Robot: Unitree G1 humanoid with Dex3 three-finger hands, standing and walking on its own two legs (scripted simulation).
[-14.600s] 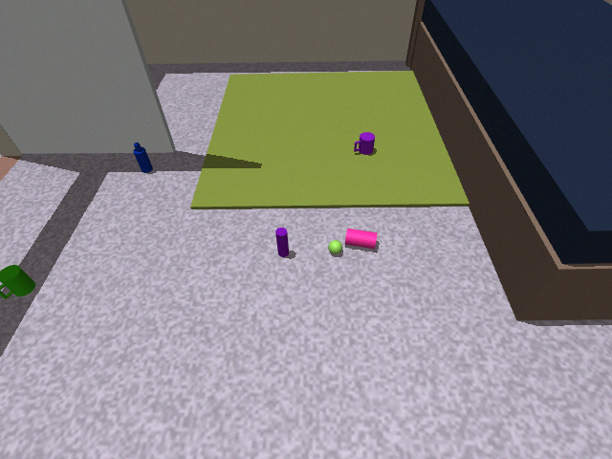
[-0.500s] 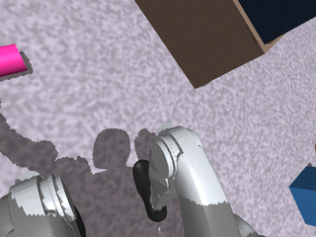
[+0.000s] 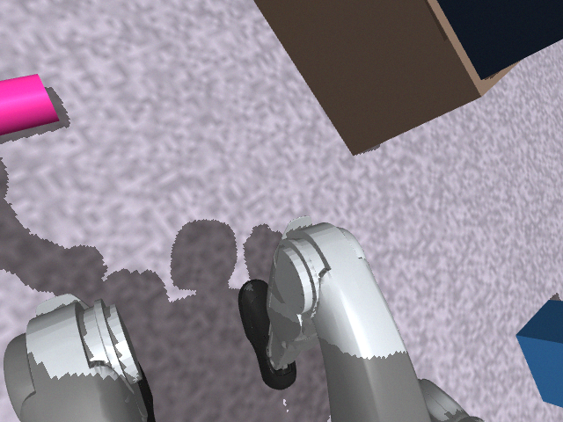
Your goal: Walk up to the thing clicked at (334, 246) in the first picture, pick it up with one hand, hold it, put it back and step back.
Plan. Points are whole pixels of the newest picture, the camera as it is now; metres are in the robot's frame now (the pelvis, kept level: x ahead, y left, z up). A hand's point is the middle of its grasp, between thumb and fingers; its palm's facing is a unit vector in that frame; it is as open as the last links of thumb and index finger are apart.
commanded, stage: close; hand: left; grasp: from above
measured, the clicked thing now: out of the picture +0.49 +0.32 -0.29
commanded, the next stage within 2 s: settle in 1.40 s
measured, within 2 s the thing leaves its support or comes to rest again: leaves its support in 1.78 s
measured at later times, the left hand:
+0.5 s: hand out of the picture +0.45 +0.31 -0.26, palm faces -0.51 -0.13 -0.85, open 12.1 cm
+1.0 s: hand out of the picture +0.47 +0.32 -0.26, palm faces -0.47 -0.12 -0.87, open 10.4 cm
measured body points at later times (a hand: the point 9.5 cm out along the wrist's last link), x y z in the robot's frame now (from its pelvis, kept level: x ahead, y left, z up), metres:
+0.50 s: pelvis +0.00 +0.00 +0.00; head +0.29 +0.13 +0.32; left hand +0.47 +0.32 -0.21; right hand +0.05 -0.25 -0.06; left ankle +0.06 +0.12 -0.28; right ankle +0.12 -0.13 -0.28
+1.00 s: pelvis +0.00 +0.01 +0.00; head +0.29 +0.13 +0.31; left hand +0.49 +0.32 -0.21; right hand +0.04 -0.24 -0.06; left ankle +0.06 +0.12 -0.28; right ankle +0.12 -0.13 -0.28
